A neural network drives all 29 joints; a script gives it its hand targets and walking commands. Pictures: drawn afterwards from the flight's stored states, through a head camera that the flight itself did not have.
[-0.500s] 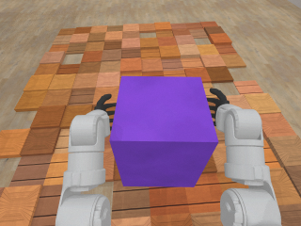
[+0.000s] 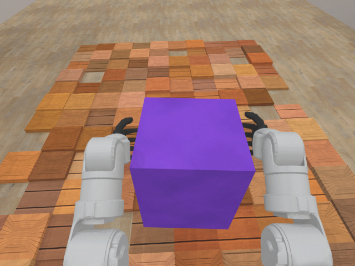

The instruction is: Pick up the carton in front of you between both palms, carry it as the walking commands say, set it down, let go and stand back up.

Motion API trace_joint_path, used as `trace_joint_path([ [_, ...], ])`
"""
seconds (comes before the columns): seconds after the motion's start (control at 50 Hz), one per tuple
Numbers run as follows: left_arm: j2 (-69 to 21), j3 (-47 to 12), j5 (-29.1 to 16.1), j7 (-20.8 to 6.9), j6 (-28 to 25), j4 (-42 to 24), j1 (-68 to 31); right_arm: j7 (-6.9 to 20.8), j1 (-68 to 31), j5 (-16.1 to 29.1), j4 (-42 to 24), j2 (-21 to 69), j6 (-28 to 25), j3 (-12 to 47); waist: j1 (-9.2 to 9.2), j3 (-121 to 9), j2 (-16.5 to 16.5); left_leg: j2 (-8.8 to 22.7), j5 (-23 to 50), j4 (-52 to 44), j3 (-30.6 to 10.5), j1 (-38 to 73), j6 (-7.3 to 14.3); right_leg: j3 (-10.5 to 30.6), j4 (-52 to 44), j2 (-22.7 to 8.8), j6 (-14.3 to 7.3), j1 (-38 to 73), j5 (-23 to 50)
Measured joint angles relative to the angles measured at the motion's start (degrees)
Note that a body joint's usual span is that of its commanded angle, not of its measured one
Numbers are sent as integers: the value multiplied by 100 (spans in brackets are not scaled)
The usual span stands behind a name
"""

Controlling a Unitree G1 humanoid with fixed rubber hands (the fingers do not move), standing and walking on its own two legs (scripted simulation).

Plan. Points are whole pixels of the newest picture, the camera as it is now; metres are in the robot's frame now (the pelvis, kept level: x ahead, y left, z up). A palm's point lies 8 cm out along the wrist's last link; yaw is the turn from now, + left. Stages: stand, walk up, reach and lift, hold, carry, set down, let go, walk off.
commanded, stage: carry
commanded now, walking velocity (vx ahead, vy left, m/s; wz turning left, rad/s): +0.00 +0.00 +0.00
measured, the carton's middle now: (187, 165) +0.35 +0.01 +0.05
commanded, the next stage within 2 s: none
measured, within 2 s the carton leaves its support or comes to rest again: neither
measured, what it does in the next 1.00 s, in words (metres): shifts its weight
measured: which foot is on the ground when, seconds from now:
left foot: down 0.00-1.00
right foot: down 0.00-1.00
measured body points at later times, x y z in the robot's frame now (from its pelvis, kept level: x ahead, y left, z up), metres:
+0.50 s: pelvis -0.05 -0.01 +0.00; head -0.07 -0.01 +0.45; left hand +0.31 +0.13 +0.12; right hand +0.31 -0.17 +0.12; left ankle -0.02 +0.09 -0.74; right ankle +0.08 -0.08 -0.72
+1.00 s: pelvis -0.10 -0.01 -0.01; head -0.12 +0.00 +0.44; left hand +0.26 +0.13 +0.11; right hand +0.26 -0.17 +0.12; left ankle -0.04 +0.08 -0.74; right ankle +0.08 -0.08 -0.72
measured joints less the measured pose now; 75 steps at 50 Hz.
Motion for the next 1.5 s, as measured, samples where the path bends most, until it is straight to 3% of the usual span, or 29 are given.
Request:
trace_joint_path([
  [0.34,9,26,13,-11,9,380,39,0,16,55,465,-78,-32,131,-77,-260,-5,6,283,-20,65,-184,-19,47,-208,22,-93,-129,472],
  [0.74,21,66,28,-17,58,323,51,-2,-39,97,545,-105,-45,211,-206,-185,-92,-84,-158,339,117,-595,114,105,-359,-53,-118,-358,883],
  [0.9,26,88,27,-35,15,479,36,-4,-39,83,661,-110,-61,228,-67,-233,-75,-82,-657,835,139,-817,77,127,-89,-78,-158,-512,801],
  [0.94,50,59,10,-38,10,503,23,-4,-65,91,694,-123,-66,236,-120,-207,-47,-59,-837,1130,171,-857,127,75,-204,-45,-169,-486,889],
  [1.0,97,46,-15,-39,37,471,-6,-5,-126,90,716,-118,-72,245,-279,-129,-105,-126,-710,843,216,-724,263,49,-194,-76,-137,-521,904],
  [1.06,59,97,5,-44,39,425,97,-12,-60,85,725,-90,-86,275,-409,-167,-49,-120,-376,770,220,-770,344,218,871,-56,90,-848,504],
  [1.12,-15,67,75,-44,94,427,128,-13,47,153,658,-138,-11,276,-298,-350,-1,-69,371,425,269,-773,208,459,1968,-10,116,-810,628],
  [1.16,22,90,64,-46,127,413,83,-20,-21,165,690,-137,-5,297,-216,-467,-41,-76,579,460,308,-887,153,550,1295,-51,40,-247,433],
  [1.2,27,143,36,-47,52,466,84,-25,-54,117,744,-109,-55,288,-147,-412,98,49,475,520,265,-878,97,466,771,54,-95,-22,1238],
  [1.28,-3,97,27,-49,-17,611,130,-24,70,79,725,-86,-39,233,-100,-387,144,100,622,191,163,-696,7,354,544,121,-204,134,1351],
  [1.5,-18,22,43,-49,-20,458,111,-27,-34,118,644,-126,-30,150,-104,-443,111,132,690,0,75,-645,-28,267,309,168,-232,230,1391],
])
